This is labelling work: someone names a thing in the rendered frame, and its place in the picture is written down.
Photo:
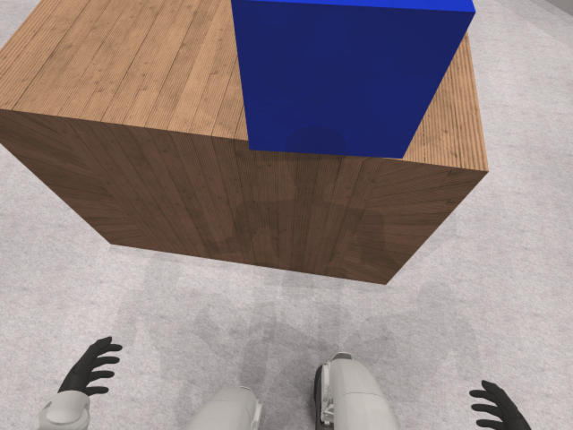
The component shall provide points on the left robot hand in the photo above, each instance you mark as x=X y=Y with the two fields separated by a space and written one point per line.
x=80 y=375

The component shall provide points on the right robot hand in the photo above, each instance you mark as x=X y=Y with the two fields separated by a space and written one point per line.
x=506 y=411

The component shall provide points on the right robot shin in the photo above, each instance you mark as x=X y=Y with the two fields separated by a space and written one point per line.
x=327 y=412

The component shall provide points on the pedestal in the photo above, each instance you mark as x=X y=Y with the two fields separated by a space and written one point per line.
x=132 y=112

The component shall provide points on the robot left forearm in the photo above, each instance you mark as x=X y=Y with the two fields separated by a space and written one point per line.
x=66 y=410

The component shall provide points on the carton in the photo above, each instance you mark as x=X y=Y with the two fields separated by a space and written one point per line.
x=343 y=77

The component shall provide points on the robot right foot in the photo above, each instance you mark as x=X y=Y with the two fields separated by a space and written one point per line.
x=317 y=398

